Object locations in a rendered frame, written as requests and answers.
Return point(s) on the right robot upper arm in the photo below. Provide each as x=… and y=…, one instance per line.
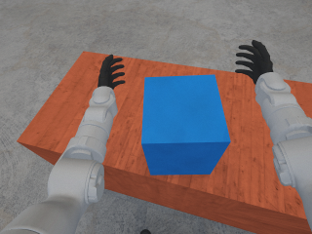
x=293, y=165

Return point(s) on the robot left forearm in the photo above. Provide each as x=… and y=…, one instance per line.
x=90, y=141

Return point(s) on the left robot hand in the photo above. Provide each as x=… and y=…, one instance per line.
x=105, y=78

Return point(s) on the left robot upper arm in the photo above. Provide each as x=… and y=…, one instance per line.
x=74, y=185

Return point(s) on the robot right forearm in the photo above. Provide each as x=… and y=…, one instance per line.
x=280, y=110

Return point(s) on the carton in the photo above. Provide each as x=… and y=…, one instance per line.
x=184, y=131

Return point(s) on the pedestal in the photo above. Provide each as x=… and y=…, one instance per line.
x=242, y=191

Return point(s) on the right robot hand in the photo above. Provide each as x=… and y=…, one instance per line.
x=260, y=64

